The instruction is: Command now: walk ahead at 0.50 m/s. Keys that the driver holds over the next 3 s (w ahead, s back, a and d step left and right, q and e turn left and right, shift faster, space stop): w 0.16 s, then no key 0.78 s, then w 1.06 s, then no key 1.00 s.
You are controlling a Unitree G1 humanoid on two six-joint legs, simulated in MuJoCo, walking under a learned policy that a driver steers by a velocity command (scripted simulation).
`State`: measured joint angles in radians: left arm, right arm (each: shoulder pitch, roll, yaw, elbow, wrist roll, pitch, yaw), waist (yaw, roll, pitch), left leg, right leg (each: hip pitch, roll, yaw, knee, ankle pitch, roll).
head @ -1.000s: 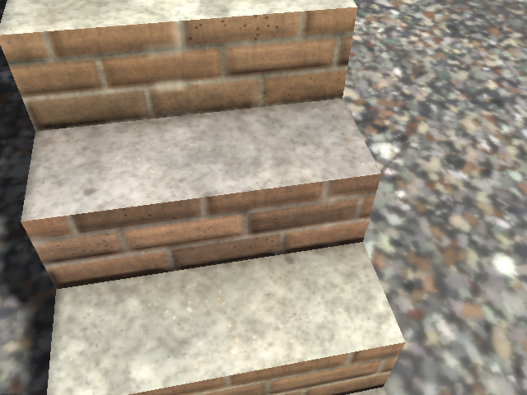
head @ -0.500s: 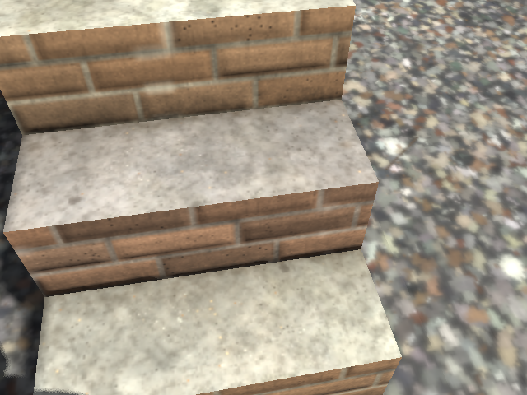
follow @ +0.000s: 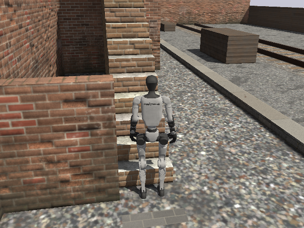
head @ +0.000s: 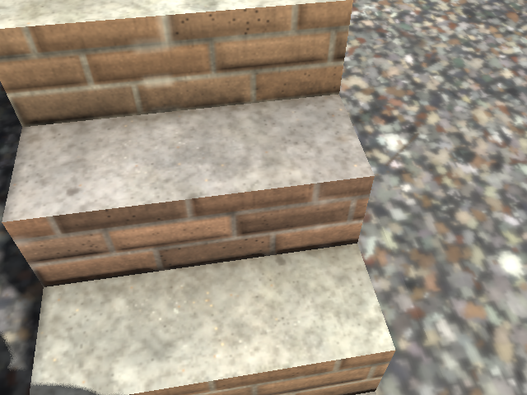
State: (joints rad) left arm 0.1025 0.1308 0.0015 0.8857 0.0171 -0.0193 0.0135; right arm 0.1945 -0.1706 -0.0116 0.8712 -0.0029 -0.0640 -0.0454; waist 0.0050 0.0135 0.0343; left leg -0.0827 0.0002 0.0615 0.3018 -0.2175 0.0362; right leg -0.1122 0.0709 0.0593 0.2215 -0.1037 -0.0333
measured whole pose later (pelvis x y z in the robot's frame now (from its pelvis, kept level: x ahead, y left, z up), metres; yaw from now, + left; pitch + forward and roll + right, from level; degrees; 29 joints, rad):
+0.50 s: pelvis -0.02 +0.01 +0.00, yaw +0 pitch -2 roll -1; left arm 0.17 0.16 0.00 0.98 0.00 0.00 0.01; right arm 0.23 -0.17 -0.01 0.95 0.00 -0.04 -0.04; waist 0.01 0.00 0.06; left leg -0.09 -0.01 0.07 0.33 -0.21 0.05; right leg -0.12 0.06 0.07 0.26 -0.10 -0.01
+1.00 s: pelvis -0.04 +0.03 +0.00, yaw +0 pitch -1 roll -1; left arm 0.28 0.16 0.00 1.04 0.02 0.02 0.00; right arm 0.36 -0.15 -0.01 1.02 -0.01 -0.02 -0.04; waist 0.01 -0.02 0.02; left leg -0.15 -0.04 0.09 0.36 -0.20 0.08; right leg -0.19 0.02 0.07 0.30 -0.09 0.01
